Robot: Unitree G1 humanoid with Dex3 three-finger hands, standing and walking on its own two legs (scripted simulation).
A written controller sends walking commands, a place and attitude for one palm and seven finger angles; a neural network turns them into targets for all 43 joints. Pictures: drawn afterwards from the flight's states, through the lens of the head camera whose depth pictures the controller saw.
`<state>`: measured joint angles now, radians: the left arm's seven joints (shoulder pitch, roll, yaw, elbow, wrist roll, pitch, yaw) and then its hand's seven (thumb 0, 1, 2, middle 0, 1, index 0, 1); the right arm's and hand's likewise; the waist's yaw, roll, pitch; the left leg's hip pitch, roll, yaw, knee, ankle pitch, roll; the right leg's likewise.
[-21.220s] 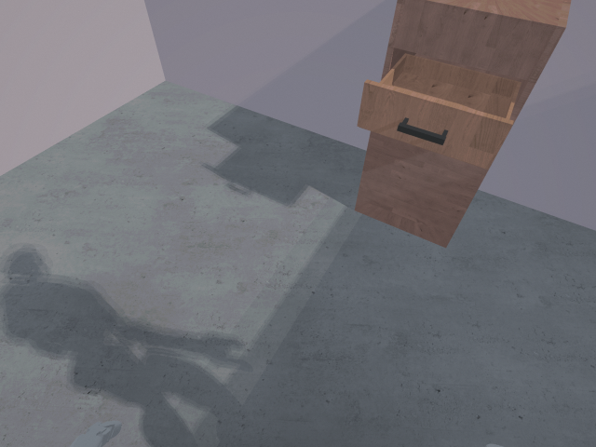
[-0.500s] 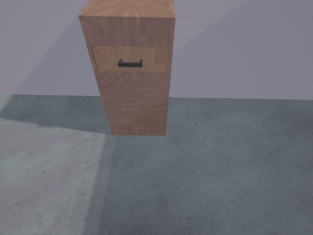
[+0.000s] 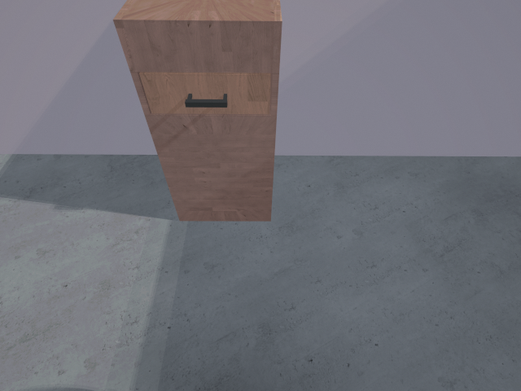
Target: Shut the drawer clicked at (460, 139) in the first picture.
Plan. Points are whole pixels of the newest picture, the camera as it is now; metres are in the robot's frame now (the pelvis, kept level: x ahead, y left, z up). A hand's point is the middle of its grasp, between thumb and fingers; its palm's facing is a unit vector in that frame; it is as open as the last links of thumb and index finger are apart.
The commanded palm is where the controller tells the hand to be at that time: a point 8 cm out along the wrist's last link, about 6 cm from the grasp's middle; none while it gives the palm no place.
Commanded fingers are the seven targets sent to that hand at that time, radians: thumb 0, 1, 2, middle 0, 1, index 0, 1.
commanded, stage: look to check the result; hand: left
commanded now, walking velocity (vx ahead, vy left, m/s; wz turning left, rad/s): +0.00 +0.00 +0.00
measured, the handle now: (207, 100) +0.90 +0.21 -0.08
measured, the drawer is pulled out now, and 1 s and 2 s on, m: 0.00 0.00 0.00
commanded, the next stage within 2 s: stand and wait in 0.30 s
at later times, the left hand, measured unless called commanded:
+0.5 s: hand out of the picture +0.01 +0.17 -0.17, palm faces +0.03 -0.98 -0.21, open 7.4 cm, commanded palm none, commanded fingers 0.00 0.90 0.90 -0.20 -0.30 -0.20 -0.30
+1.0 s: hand out of the picture +0.01 +0.18 -0.17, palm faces +0.02 -0.97 -0.22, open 7.4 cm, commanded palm none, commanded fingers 0.00 0.90 0.90 -0.20 -0.30 -0.20 -0.30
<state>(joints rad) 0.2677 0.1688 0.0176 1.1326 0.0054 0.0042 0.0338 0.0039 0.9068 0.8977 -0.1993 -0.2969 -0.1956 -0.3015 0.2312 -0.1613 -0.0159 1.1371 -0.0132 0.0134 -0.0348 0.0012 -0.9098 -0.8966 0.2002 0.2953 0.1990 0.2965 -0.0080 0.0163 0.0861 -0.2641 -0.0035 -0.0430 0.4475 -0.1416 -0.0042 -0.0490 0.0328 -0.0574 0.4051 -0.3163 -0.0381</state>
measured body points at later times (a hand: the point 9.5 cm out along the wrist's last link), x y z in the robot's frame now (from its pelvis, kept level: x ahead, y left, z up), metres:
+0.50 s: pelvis +0.01 -0.01 +0.00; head +0.02 -0.01 +0.45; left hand +0.01 +0.22 -0.16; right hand +0.02 -0.24 -0.16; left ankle +0.06 +0.12 -0.74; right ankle -0.06 -0.09 -0.74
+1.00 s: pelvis +0.01 -0.01 +0.00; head +0.03 -0.01 +0.45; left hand +0.01 +0.23 -0.16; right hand +0.02 -0.25 -0.16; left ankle +0.06 +0.12 -0.74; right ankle -0.06 -0.09 -0.74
